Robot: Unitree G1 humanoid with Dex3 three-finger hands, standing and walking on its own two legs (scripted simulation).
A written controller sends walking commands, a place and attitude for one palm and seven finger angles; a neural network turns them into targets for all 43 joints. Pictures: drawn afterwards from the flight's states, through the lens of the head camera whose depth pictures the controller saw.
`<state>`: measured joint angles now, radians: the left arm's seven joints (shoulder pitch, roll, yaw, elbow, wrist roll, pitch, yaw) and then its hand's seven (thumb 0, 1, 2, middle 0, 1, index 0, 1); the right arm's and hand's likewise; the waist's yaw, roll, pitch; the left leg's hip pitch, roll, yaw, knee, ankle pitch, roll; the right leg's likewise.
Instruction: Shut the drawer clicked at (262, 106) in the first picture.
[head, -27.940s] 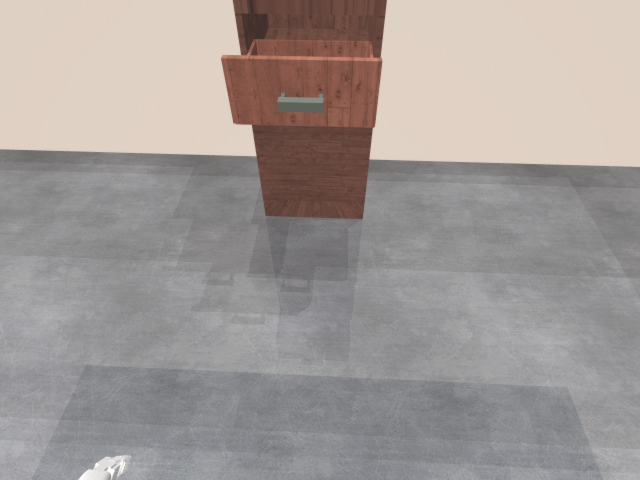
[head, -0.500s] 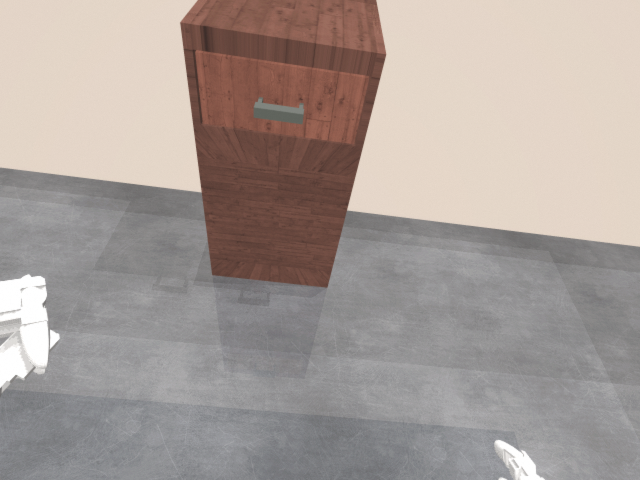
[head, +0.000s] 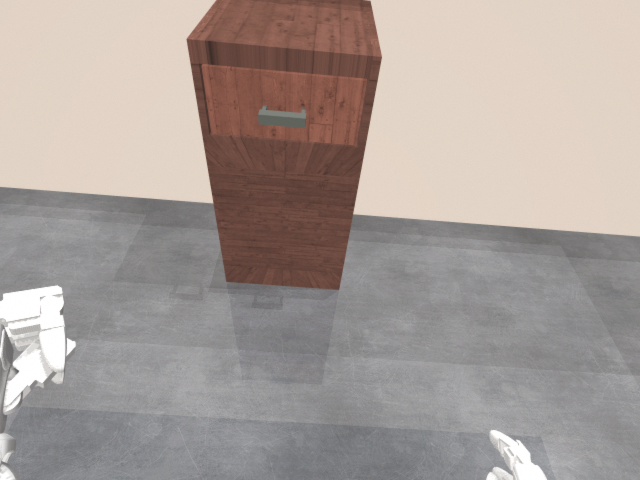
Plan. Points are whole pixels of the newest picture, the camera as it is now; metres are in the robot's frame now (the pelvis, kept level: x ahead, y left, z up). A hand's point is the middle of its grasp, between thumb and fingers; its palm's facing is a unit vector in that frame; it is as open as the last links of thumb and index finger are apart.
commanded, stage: stop stepping back and stand still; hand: left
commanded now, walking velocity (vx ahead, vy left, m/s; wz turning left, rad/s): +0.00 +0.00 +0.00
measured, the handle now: (283, 114) +0.92 +0.15 -0.01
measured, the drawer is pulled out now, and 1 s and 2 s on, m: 0.00 0.00 0.00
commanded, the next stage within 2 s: let the arm hang, fingers relaxed in 0.52 s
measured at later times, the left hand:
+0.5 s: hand (93, 300) +0.22 +0.23 +0.18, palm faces +0.32 -0.81 -0.50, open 3.3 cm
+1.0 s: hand out of the picture +0.03 +0.20 -0.16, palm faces +0.01 -0.98 -0.20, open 3.5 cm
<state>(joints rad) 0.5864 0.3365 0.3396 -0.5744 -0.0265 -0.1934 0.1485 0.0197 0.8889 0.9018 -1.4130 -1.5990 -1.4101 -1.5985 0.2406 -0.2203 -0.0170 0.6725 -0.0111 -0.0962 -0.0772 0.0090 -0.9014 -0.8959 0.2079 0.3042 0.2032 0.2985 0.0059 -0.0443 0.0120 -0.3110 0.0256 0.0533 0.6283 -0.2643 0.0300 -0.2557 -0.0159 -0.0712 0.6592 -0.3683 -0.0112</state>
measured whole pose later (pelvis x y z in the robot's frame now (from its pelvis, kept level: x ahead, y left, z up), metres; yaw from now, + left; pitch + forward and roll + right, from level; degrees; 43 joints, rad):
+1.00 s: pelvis +0.00 +0.01 +0.01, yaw +1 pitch -1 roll -1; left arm 0.30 0.24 0.00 0.91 0.02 0.03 0.02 0.02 0.90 0.90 -0.95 -1.17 -0.95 -1.14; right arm 0.25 -0.23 0.01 0.95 -0.02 0.03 0.00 0.00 -0.91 -0.90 0.20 0.30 0.20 0.30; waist 0.00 -0.05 0.07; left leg -0.27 -0.02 0.01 0.51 -0.23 0.04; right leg -0.22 0.00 -0.06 0.48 -0.24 -0.01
